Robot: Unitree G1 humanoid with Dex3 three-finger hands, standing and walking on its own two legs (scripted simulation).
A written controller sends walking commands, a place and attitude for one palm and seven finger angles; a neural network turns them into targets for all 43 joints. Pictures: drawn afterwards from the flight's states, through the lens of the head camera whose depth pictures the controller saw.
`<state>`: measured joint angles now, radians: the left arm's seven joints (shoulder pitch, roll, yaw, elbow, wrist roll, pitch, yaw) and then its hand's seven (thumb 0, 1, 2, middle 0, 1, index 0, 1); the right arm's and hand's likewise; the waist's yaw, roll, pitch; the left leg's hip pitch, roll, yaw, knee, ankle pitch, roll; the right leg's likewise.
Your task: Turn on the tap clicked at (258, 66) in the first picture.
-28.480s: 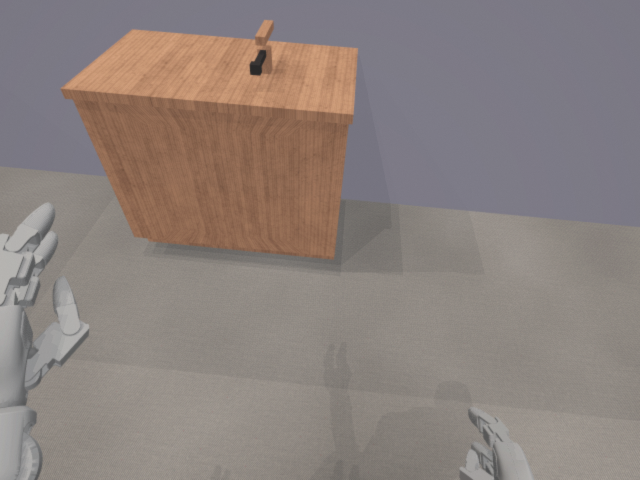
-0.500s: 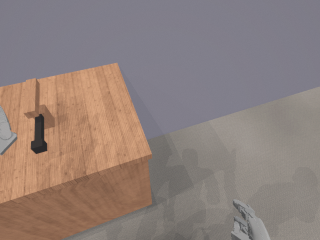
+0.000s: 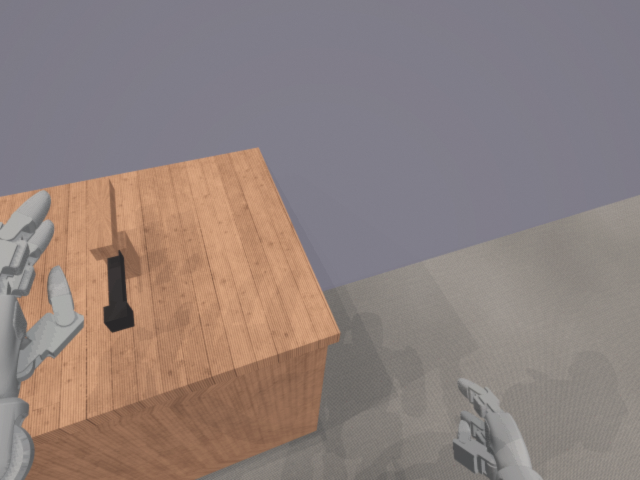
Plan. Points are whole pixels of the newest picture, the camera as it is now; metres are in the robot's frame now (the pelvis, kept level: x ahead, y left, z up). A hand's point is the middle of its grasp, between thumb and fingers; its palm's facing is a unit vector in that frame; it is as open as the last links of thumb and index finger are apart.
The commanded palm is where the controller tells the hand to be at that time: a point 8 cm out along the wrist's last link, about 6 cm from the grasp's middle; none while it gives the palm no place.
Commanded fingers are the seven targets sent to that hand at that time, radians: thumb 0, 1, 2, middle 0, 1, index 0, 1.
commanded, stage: come to a stop and stand still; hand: left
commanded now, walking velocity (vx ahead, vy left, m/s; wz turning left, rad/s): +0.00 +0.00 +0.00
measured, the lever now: (119, 316) +0.30 +0.29 +0.00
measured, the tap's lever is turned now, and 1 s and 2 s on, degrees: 0 0 0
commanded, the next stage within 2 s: look again from close up in 0.64 s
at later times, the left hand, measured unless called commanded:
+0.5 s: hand (20, 327) +0.21 +0.28 +0.16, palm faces +0.35 -0.86 -0.37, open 7.5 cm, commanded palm +0.15 +0.32 +0.17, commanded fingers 0.00 0.90 0.90 -0.20 -0.30 -0.20 -0.30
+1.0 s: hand (19, 343) +0.19 +0.28 +0.16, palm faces +0.37 -0.85 -0.36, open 7.5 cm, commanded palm +0.14 +0.31 +0.17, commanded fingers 0.00 0.90 0.90 -0.20 -0.30 -0.20 -0.30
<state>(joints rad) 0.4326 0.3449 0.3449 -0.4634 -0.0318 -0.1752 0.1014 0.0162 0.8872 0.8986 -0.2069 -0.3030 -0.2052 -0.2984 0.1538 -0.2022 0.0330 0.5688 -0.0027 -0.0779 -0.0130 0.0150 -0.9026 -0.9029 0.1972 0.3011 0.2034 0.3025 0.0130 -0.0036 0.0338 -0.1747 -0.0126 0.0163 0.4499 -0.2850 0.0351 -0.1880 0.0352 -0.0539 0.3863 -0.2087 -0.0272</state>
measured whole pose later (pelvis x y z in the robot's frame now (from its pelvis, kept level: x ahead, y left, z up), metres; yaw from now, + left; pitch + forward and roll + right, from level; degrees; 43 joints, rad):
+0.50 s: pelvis -0.01 +0.04 +0.00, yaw -1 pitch +0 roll -2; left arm 0.44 0.37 0.35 -0.50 -0.03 -0.19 0.09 0.02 0.89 0.90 -0.21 -0.30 -0.21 -0.30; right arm 0.22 -0.19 0.03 0.58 0.00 -0.08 -0.02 0.02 -0.90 -0.90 0.20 0.30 0.20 0.30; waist 0.01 -0.02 0.03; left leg -0.18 -0.06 0.04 0.46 -0.28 0.09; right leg -0.19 -0.01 -0.03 0.39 -0.19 0.03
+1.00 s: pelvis -0.02 +0.04 +0.00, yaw +0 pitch -1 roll -2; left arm 0.44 0.34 0.34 -0.47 -0.03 -0.20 0.10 0.02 0.89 0.90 -0.21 -0.30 -0.21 -0.30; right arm 0.21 -0.19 0.02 0.58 0.00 -0.09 -0.03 0.02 -0.90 -0.90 0.20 0.30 0.20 0.30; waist 0.02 -0.01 0.03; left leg -0.18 -0.05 0.04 0.45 -0.26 0.09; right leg -0.19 -0.01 -0.03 0.38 -0.17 0.02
